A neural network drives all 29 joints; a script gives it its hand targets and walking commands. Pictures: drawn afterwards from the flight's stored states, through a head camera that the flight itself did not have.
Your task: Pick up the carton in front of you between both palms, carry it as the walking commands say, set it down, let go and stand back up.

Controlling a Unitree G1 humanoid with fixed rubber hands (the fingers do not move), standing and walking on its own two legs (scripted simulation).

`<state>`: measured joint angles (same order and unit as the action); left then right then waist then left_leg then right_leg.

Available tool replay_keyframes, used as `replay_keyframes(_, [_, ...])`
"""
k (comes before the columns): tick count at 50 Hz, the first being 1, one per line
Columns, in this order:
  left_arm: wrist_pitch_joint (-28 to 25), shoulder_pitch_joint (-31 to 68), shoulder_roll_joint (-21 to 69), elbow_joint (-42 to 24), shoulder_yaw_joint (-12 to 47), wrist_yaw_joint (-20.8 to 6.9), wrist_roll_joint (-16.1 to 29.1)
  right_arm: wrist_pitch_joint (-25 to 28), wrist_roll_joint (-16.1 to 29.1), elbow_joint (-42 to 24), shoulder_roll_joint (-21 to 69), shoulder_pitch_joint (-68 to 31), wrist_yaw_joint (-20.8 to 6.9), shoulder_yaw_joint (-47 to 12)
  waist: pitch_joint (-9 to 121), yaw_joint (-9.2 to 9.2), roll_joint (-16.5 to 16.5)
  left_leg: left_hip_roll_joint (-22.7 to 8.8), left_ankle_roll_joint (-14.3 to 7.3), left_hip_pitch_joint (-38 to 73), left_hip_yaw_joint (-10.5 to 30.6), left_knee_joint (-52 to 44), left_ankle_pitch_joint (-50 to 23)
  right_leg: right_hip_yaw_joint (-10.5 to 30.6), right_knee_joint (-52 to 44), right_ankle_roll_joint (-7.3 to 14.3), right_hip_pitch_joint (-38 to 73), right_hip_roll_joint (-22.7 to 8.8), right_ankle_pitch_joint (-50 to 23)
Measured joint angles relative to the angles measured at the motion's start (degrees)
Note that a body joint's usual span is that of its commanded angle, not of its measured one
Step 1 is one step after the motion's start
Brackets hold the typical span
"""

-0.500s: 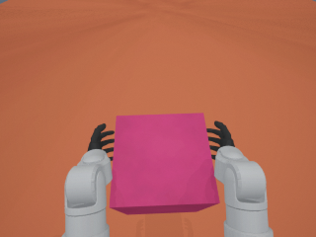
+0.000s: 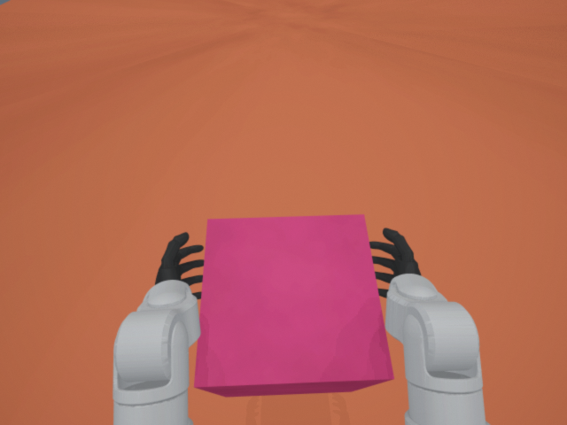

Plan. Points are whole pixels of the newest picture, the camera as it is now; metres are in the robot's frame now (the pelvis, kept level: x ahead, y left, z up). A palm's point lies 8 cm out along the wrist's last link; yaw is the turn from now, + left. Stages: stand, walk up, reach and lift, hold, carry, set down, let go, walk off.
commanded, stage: carry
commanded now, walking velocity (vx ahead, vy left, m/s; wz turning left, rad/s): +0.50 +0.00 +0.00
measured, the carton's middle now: (287, 315) +0.28 +0.00 +0.01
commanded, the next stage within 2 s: none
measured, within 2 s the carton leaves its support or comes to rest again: neither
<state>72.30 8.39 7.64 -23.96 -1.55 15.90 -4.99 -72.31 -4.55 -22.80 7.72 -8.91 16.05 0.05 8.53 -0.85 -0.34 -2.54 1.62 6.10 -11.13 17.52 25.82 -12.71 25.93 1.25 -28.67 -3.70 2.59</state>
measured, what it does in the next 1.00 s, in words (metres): walks ahead: left foot, then right foot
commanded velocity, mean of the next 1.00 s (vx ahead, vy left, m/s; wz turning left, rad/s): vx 0.50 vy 0.00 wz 0.00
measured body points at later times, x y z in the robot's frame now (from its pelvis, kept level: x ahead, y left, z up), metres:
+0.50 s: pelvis +0.33 +0.02 +0.00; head +0.30 +0.02 +0.45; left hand +0.59 +0.16 +0.11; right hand +0.59 -0.13 +0.11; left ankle +0.47 +0.12 -0.72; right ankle +0.15 -0.10 -0.72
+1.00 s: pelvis +0.66 +0.01 +0.00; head +0.63 +0.01 +0.45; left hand +0.92 +0.15 +0.11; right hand +0.92 -0.14 +0.10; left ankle +0.47 +0.12 -0.72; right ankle +0.79 -0.09 -0.72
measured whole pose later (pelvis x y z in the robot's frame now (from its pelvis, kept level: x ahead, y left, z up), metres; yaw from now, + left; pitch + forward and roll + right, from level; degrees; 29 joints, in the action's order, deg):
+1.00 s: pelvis +0.66 +0.01 +0.00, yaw +0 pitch +3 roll +0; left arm 71.6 6.1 7.4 -25.8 -0.6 14.8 -4.5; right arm -71.7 -4.1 -24.2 7.5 -6.5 15.2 -0.8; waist 7.6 -0.5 -0.4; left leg -3.3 2.3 5.7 -11.4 16.7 24.5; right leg -12.9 26.0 0.8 -27.9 -4.2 4.1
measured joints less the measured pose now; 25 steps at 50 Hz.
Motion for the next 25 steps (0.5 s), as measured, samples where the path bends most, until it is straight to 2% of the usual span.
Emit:
replay_keyframes(1, [-0.31, 0.13, 0.03, 1.21, 0.35, -0.03, 0.07, 0.04, 0.01, 0.26, -0.05, 0.06, 0.11, 0.57, -0.29, 0.29, -1.64, -2.06, 0.20, -1.60, 0.13, 6.43, 2.80, -0.92, 1.44, 1.87, 0.53, 1.09, -0.06])
replay_keyframes(2, [-0.45, 0.48, 0.08, 2.67, 0.62, -0.12, 0.06, 0.28, 0.04, 0.64, -0.08, 0.19, 0.23, 1.18, -0.79, 0.56, -2.58, -3.58, -0.24, -5.28, 1.22, 16.29, 1.86, -1.62, 3.86, 3.10, 0.54, 1.43, 1.86])
replay_keyframes(3, [-0.64, 0.80, 0.12, 3.91, 0.80, -0.21, 0.02, 0.42, 0.03, 0.88, -0.08, 0.38, 0.38, 1.55, -1.49, 0.90, -2.43, -3.48, -0.59, -10.14, 3.52, 27.05, 1.01, -1.75, 5.25, 3.74, 0.85, 1.21, 3.96])
replay_keyframes(5, [-0.91, 0.58, 0.11, 4.61, 1.20, -0.80, 0.54, 0.63, -0.03, 1.40, -0.08, 0.50, 0.46, 1.59, -3.22, 1.11, -1.65, -1.98, -1.67, -19.86, 7.11, 43.72, -0.70, -1.63, 4.13, 3.34, 3.20, 0.78, 5.79])
replay_keyframes(7, [-1.30, -0.31, 0.02, 3.88, 1.07, -1.07, 0.44, 1.27, -0.11, 1.85, -0.07, 0.49, 0.18, 1.26, -4.61, 1.13, -1.28, -1.88, -2.48, -27.36, 8.14, 49.21, -4.17, -1.59, 1.03, 2.93, 6.55, 0.87, 6.14])
replay_keyframes(9, [-2.12, -1.01, -0.05, 3.23, 0.56, -1.51, 0.21, 2.29, -0.28, 2.30, -0.05, 0.40, -0.30, 0.67, -5.19, 1.35, -0.99, -2.63, -2.58, -32.95, 8.00, 47.27, -7.23, -1.28, -2.23, 2.86, 9.83, 1.07, 6.46])
replay_keyframes(12, [-3.28, -1.67, -0.11, 2.35, 0.15, -2.22, 0.17, 3.97, -0.90, 2.45, -0.07, 0.72, -0.69, -0.12, -4.92, 1.77, -0.57, -3.89, -1.93, -38.45, 7.22, 39.56, -11.27, -0.64, -6.76, 2.34, 14.80, 1.26, 7.08])
replay_keyframes(18, [-3.88, -2.78, -0.20, -0.13, 0.99, -2.56, 0.64, 4.35, -0.75, -0.98, -0.22, 2.43, -0.58, -0.55, -2.73, 1.39, -0.41, -4.50, -0.70, -41.11, 4.65, 21.30, -19.85, 0.19, -12.99, 0.07, 25.05, 1.26, 10.62])
replay_keyframes(23, [-2.15, -3.04, -0.23, -2.68, 2.07, -1.88, 0.89, 2.67, 0.31, -4.18, -0.30, 3.28, 0.10, -0.28, -1.17, 1.06, -0.24, -2.95, -1.26, -37.57, 0.84, 11.93, -23.34, 0.65, -12.33, -2.99, 32.55, 0.82, 17.64])
replay_keyframes(25, [-1.11, -3.01, -0.24, -3.54, 2.02, -1.39, 0.92, 1.97, 0.83, -4.16, -0.27, 2.72, 0.18, -0.11, -1.03, 1.32, 0.11, -1.81, -2.35, -33.71, -1.02, 8.80, -22.08, 1.35, -6.09, -4.20, 33.30, -0.35, 23.02])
